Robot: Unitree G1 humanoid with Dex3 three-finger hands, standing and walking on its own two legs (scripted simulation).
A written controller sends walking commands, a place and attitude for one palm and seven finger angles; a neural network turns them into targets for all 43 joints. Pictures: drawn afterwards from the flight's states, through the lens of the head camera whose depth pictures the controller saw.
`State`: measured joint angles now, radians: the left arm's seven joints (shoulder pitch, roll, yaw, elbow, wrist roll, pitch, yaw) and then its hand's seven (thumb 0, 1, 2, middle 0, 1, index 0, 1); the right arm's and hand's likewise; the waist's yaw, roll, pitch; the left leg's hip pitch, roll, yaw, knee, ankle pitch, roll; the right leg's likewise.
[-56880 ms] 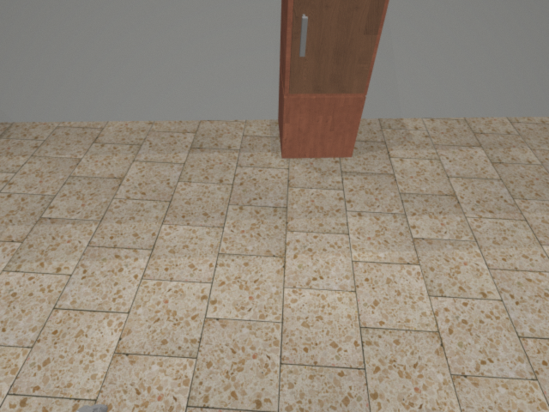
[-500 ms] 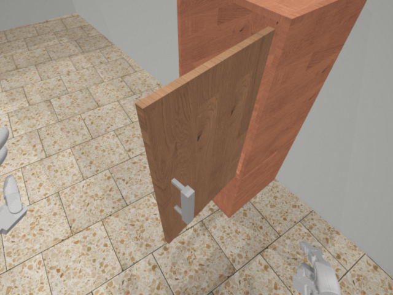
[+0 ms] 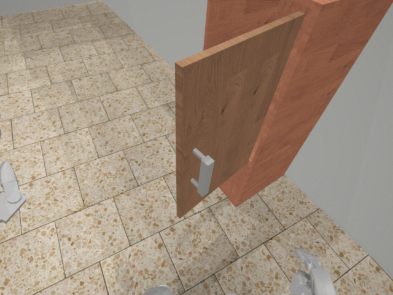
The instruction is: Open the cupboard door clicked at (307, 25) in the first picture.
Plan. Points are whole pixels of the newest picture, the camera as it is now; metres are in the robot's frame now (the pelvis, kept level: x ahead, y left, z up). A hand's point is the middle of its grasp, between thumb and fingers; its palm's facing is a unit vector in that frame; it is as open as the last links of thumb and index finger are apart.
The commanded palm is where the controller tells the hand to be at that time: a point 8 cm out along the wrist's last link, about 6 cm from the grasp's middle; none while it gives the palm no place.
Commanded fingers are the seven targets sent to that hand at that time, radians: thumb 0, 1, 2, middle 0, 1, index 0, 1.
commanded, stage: step back with the hand held close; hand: left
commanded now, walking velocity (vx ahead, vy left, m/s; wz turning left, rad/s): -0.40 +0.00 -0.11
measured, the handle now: (199, 172) +0.42 +0.02 -0.05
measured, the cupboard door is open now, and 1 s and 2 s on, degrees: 98 98 98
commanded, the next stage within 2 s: stop stepping back and stand still in 0.28 s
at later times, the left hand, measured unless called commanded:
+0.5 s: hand (39, 276) +0.12 +0.19 +0.19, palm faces +0.18 -0.81 -0.56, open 7.5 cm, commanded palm +0.07 +0.24 +0.19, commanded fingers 0.00 0.90 0.90 -0.20 -0.30 -0.20 -0.30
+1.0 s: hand out of the picture +0.04 +0.22 +0.18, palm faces +0.36 -0.82 -0.45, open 7.5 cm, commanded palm -0.01 +0.26 +0.19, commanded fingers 0.00 0.90 0.90 -0.20 -0.30 -0.20 -0.30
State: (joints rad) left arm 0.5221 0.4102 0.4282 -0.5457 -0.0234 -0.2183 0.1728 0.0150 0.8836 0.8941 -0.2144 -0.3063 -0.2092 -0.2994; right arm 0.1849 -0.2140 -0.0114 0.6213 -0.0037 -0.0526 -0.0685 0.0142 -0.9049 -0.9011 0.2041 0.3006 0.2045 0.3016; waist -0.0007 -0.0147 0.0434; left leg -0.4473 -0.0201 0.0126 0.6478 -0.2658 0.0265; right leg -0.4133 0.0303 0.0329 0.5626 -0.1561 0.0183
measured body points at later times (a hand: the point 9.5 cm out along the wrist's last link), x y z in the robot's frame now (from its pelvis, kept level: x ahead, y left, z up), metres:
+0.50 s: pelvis -0.12 -0.03 +0.01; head -0.09 -0.02 +0.46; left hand +0.10 +0.23 +0.22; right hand +0.02 -0.28 -0.07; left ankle +0.02 +0.07 -0.70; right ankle -0.25 -0.10 -0.72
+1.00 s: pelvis -0.19 -0.02 +0.02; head -0.21 -0.02 +0.47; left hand +0.01 +0.26 +0.21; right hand -0.11 -0.28 -0.08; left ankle -0.14 +0.11 -0.68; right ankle -0.24 -0.10 -0.72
